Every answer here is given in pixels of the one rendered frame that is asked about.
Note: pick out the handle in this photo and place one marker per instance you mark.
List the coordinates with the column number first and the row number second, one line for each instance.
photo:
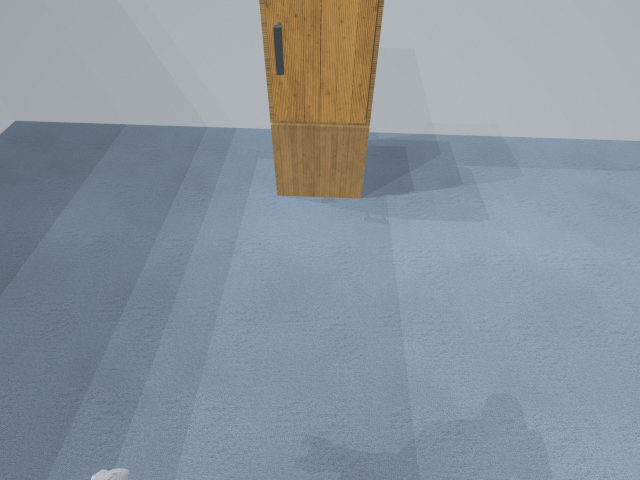
column 278, row 44

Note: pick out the cupboard door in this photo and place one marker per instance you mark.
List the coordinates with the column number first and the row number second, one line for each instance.
column 327, row 53

